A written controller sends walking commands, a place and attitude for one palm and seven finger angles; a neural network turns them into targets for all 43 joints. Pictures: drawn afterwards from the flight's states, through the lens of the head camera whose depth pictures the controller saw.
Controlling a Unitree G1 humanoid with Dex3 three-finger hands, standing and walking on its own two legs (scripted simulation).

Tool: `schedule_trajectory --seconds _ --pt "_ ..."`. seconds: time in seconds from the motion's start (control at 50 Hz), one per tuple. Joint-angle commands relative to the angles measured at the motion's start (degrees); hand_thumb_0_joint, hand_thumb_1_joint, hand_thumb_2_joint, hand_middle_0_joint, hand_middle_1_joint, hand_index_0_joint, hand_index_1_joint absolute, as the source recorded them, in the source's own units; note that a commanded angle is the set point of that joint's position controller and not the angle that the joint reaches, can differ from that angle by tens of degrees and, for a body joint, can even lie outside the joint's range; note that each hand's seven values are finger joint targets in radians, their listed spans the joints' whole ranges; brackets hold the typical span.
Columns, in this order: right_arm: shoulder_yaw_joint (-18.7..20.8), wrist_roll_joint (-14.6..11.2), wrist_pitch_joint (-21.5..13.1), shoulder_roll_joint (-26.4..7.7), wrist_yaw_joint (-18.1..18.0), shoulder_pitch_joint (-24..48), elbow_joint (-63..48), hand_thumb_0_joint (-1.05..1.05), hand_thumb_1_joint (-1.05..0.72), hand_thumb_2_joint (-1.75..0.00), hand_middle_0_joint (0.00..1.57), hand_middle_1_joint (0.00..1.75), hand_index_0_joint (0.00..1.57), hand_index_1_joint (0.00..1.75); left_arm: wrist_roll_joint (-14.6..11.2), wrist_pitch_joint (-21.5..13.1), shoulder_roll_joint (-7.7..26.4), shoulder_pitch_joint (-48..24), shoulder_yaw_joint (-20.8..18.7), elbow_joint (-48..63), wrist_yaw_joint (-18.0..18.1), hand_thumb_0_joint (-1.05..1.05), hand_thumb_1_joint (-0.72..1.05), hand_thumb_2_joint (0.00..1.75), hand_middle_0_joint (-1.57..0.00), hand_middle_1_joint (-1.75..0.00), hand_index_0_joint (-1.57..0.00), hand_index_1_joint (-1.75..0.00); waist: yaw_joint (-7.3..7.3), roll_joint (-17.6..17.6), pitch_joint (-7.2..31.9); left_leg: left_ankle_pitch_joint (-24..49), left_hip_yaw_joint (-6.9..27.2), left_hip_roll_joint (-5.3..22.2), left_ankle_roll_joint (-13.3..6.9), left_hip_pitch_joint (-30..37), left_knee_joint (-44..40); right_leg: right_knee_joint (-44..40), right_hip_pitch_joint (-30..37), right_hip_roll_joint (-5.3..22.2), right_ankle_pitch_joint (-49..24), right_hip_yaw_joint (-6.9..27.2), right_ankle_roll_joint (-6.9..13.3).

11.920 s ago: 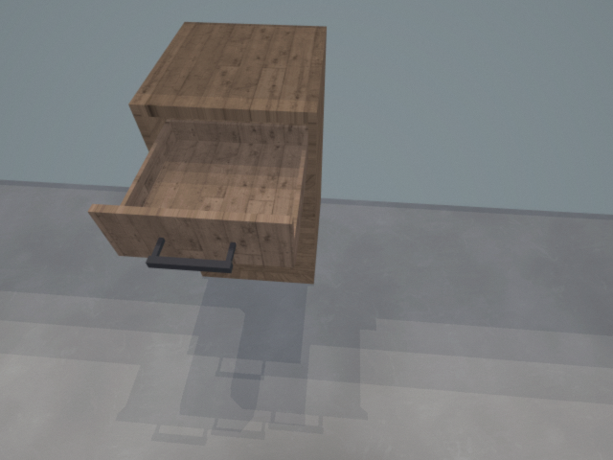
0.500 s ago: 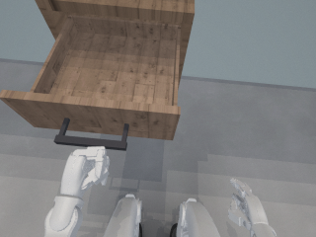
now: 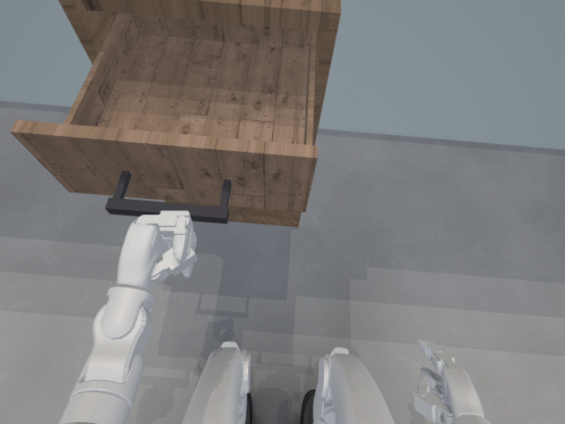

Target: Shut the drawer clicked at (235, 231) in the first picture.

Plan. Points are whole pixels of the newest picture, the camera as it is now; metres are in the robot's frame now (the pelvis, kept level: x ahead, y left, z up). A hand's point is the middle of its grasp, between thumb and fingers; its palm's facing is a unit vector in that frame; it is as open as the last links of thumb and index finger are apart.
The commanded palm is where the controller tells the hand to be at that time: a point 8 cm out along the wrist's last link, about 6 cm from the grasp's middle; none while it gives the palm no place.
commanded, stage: push the drawer shut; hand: left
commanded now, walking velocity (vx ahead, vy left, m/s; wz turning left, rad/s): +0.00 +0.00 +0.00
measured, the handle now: (172, 197) +0.41 +0.18 +0.03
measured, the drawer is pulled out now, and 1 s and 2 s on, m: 0.25 0.13 0.01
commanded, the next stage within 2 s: none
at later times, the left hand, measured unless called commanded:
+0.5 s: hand (197, 209) +0.40 +0.14 +0.02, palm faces -0.08 -1.00 -0.04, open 2.9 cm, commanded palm +0.39 +0.19 +0.03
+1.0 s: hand (205, 176) +0.46 +0.14 +0.02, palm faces -0.05 -1.00 -0.05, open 3.0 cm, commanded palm +0.45 +0.18 +0.03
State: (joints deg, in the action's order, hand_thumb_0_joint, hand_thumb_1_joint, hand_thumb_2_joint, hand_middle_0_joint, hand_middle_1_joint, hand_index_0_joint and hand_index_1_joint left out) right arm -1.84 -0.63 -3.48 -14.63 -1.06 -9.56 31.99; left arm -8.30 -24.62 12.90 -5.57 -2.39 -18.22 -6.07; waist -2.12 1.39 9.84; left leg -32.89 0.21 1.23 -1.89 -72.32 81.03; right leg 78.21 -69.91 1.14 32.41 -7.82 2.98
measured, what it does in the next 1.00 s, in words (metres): stands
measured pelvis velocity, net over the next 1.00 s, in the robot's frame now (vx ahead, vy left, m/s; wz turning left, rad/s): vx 0.00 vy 0.01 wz -0.02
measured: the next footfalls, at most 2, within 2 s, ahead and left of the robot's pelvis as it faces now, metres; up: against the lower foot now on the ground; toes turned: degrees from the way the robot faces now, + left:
none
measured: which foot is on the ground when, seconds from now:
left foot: down 0.00-1.00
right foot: down 0.00-1.00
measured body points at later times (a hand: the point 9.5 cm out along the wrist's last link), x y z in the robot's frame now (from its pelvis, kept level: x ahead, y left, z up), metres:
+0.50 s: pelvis +0.01 +0.01 +0.01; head +0.14 +0.03 +0.44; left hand +0.40 +0.20 +0.02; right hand +0.13 -0.24 -0.11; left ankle +0.04 +0.10 -0.59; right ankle +0.04 -0.10 -0.59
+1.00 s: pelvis +0.00 +0.01 +0.00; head +0.15 +0.02 +0.43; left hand +0.45 +0.19 +0.02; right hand +0.09 -0.26 -0.12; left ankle +0.04 +0.10 -0.59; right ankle +0.04 -0.10 -0.59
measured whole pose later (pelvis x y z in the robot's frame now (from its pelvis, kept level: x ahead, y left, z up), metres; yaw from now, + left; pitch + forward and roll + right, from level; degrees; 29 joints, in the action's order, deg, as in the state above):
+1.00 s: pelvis +0.00 +0.01 +0.00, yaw -1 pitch +27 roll -3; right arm -1.7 0.7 0.6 -14.7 0.2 -13.3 35.7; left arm -4.9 -30.8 16.0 -35.6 -11.9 -51.0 -5.4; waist -6.6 1.5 9.0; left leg -32.2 -1.3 1.7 -2.7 -74.5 79.7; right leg 76.8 -72.7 0.6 31.0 -6.2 2.1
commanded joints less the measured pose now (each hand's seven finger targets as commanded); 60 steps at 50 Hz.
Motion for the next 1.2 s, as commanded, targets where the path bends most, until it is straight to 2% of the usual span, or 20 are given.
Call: schedule_trajectory --seconds 0.0,0.18,0.26,0.4,0.44,0.5,0.54,0.58,0.62,0.68,0.7,0.74,0.8,0.84,0.88,0.96,1.0,1.02,1.06,1.18 --pt "3.63 0.14 -1.89 -8.21 -0.24 -1.71 -6.65 0.0 -0.9 -0.9 0.2 0.3 0.2 0.3 -1.09 -3.8 5.47 -16.55 -4.12 10.02 1.22 0.0 0.9 0.9 -1.4 -1.6 -1.4 -1.6 -1.93 1.23 23.88 9.35 3.12 -1.25 0.19 15.94 -12.23 -13.46 14.57 -1.03 -6.89 6.95 -1.26" --pt "3.55 0.36 -0.51 -8.5 0.31 -3.21 -5.88 0.0 -0.9 -0.9 0.2 0.3 0.2 0.3 -0.34 -5.32 5.92 -22.29 -5.74 1.59 1.82 0.0 0.9 0.9 -1.4 -1.6 -1.4 -1.6 -2.7 0.53 21.62 9.6 3.41 -1.05 0.41 15.97 -13.34 -13.22 13.07 -1.45 -7.61 6.38 -1.28" --pt "3.81 0.46 -0.07 -8.81 0.32 -4.06 -5.31 0.0 -0.9 -0.9 0.2 0.3 0.2 0.3 0.16 -6.23 7.34 -26.31 -6.94 -0.12 2.18 0.0 0.9 0.9 -1.4 -1.6 -1.4 -1.6 -3.1 1.92 23.11 11.54 3.78 -0.88 0.61 17.57 -13.19 -12.22 11.95 -1.52 -9.25 6.07 -1.14" --pt "4.18 0.6 0.98 -8.97 0.58 -5.65 -4.01 0.0 -0.9 -0.9 0.2 0.3 0.2 0.3 0.37 -6.72 6.48 -31.28 -6.53 -1.83 1.96 0.0 0.9 0.9 -1.4 -1.6 -1.4 -1.6 -3.6 3.84 26.38 16.73 4.68 -0.45 1.29 22.38 -13.44 -11.31 10.67 -1.49 -12.78 5.3 -1.14" --pt "4.24 0.61 1.37 -9.0 0.65 -6.01 -3.74 0.0 -0.9 -0.9 0.2 0.3 0.2 0.3 0.27 -6.6 6.84 -32.02 -7.14 -3.11 2.23 0.0 0.9 0.9 -1.4 -1.6 -1.4 -1.6 -3.8 2.63 26.29 17.42 4.51 -0.48 1.27 21.97 -13.39 -11.63 11.54 -1.53 -13.58 5.43 -1.2" --pt "4.32 0.75 1.78 -9.06 0.79 -6.61 -3.41 0.0 -0.9 -0.9 0.2 0.3 0.2 0.3 0.73 -6.96 6.16 -34.87 -6.26 -3.35 2.31 0.0 0.9 0.9 -1.4 -1.6 -1.4 -1.6 -4.21 4.36 27.26 18.6 5.2 -0.21 1.6 24.45 -13.49 -11.15 9.49 -1.71 -13.69 5.05 -1.15" --pt "4.32 0.79 1.94 -8.91 0.98 -6.75 -3.22 0.0 -0.9 -0.9 0.2 0.3 0.2 0.3 0.67 -7.04 5.77 -34.83 -6.38 -4.86 2.65 0.0 0.9 0.9 -1.4 -1.6 -1.4 -1.6 -4.37 2.75 27.17 17.7 4.75 -0.36 1.37 23.19 -13.41 -11.77 10.94 -1.8 -13.59 5.31 -1.27" --pt "4.2 0.9 2.11 -9.19 0.81 -7.19 -2.93 0.0 -0.9 -0.9 0.2 0.3 0.2 0.3 1.2 -7.44 8.05 -36.59 -8.26 -6.54 2.84 0.0 0.9 0.9 -1.4 -1.6 -1.4 -1.6 -4.52 2.21 26.64 17.56 4.87 -0.31 1.31 22.3 -13.33 -11.51 10.62 -1.92 -13.57 5.3 -1.27" --pt "4.24 0.93 2.22 -8.9 0.9 -7.17 -2.63 0.0 -0.9 -0.9 0.2 0.3 0.2 0.3 1.28 -8.03 6.95 -38.39 -7.65 -7.13 2.99 0.0 0.9 0.9 -1.4 -1.6 -1.4 -1.6 -4.58 3.38 26.42 17.06 4.7 -0.43 1.4 22.65 -13.38 -11.63 10.01 -1.84 -12.99 5.33 -1.23" --pt "4.13 1.14 2.47 -9.03 0.88 -7.81 -2.24 0.0 -0.9 -0.9 0.2 0.3 0.2 0.3 1.83 -8.73 9.22 -41.14 -9.42 -9.21 3.15 0.0 0.9 0.9 -1.4 -1.6 -1.4 -1.6 -4.75 3.73 26.44 17.31 4.49 -0.51 1.34 21.86 -13.19 -11.5 10.39 -2.0 -13.43 5.53 -1.17" --pt "4.1 1.14 2.57 -8.82 1.01 -7.83 -2.1 0.0 -0.9 -0.9 0.2 0.3 0.2 0.3 1.78 -8.74 7.94 -41.58 -8.53 -10.59 3.06 0.0 0.9 0.9 -1.4 -1.6 -1.4 -1.6 -5.11 3.13 26.29 16.67 4.33 -0.61 1.22 21.32 -13.06 -11.77 10.66 -1.99 -13.09 5.68 -1.28" --pt "4.1 1.15 2.67 -8.91 0.91 -8.14 -1.78 0.0 -0.9 -0.9 0.2 0.3 0.2 0.3 1.9 -9.09 9.04 -44.06 -9.57 -12.25 3.02 0.0 0.9 0.9 -1.4 -1.6 -1.4 -1.6 -5.46 1.9 26.43 15.33 4.05 -0.69 1.0 19.67 -12.7 -12.01 11.34 -2.02 -12.42 6.01 -1.37" --pt "3.99 1.29 2.7 -8.88 0.93 -8.69 -1.24 0.0 -0.9 -0.9 0.2 0.3 0.2 0.3 2.22 -9.58 9.6 -48.52 -9.71 -14.0 2.67 0.0 0.9 0.9 -1.4 -1.6 -1.4 -1.6 -6.0 4.63 26.75 14.83 4.08 -0.77 1.06 20.34 -12.66 -11.86 10.04 -2.06 -11.82 6.06 -1.3" --pt "3.92 1.32 2.81 -9.06 0.81 -9.01 -0.85 0.0 -0.9 -0.9 0.2 0.3 0.2 0.3 2.39 -9.64 10.37 -50.47 -10.27 -16.82 2.6 0.0 0.9 0.9 -1.4 -1.6 -1.4 -1.6 -6.63 3.09 25.97 13.47 3.88 -0.83 0.82 18.78 -12.35 -12.32 10.18 -2.13 -10.96 6.42 -1.37" --pt "3.85 1.56 2.78 -9.26 0.78 -9.83 -0.43 0.0 -0.9 -0.9 0.2 0.3 0.2 0.3 2.55 -9.99 11.96 -53.99 -11.28 -17.72 2.18 0.0 0.9 0.9 -1.4 -1.6 -1.4 -1.6 -7.01 4.77 27.61 14.17 4.0 -0.83 0.72 19.46 -11.91 -11.85 9.67 -2.24 -11.42 6.34 -1.36" --pt "3.6 1.63 3.01 -9.5 0.63 -10.71 -0.03 0.0 -0.9 -0.9 0.2 0.3 0.2 0.3 2.53 -10.03 14.76 -57.01 -13.38 -23.2 1.42 0.0 0.9 0.9 -1.4 -1.6 -1.4 -1.6 -7.56 2.66 26.63 12.06 3.45 -0.96 0.2 15.62 -11.12 -12.25 10.94 -2.45 -10.09 7.08 -1.44" --pt "3.58 1.87 3.12 -9.38 0.84 -11.06 0.08 0.0 -0.9 -0.9 0.2 0.3 0.2 0.3 2.55 -10.38 14.4 -59.23 -13.37 -23.66 1.01 0.0 0.9 0.9 -1.4 -1.6 -1.4 -1.6 -7.5 5.54 28.82 13.42 3.21 -1.06 0.26 16.78 -10.76 -12.01 10.82 -2.37 -11.1 7.26 -1.41" --pt "3.6 1.93 3.33 -9.65 0.87 -11.51 0.23 0.0 -0.9 -0.9 0.2 0.3 0.2 0.3 2.62 -10.45 16.08 -59.22 -14.58 -24.18 0.9 0.0 0.9 0.9 -1.4 -1.6 -1.4 -1.6 -7.26 4.5 29.7 14.58 3.56 -0.83 0.35 17.15 -10.76 -11.65 11.31 -2.49 -11.92 7.06 -1.33" --pt "3.71 2.02 3.44 -9.69 1.07 -12.03 -0.1 0.0 -0.9 -0.9 0.2 0.3 0.2 0.3 2.39 -10.44 15.63 -59.2 -14.41 -24.93 0.39 0.0 0.9 0.9 -1.4 -1.6 -1.4 -1.6 -7.3 5.34 31.35 16.37 3.68 -0.82 0.32 18.3 -10.57 -11.15 10.97 -2.62 -13.37 6.95 -1.32" --pt "3.49 2.34 4.33 -10.1 1.52 -13.55 0.72 0.0 -0.9 -0.9 0.2 0.3 0.2 0.3 3.55 -10.36 17.97 -65.22 -15.78 -30.05 0.75 0.0 0.9 0.9 -1.4 -1.6 -1.4 -1.6 -9.13 4.37 28.52 14.15 3.72 -0.53 -0.06 15.27 -10.02 -11.48 9.33 -2.76 -11.52 7.06 -1.57"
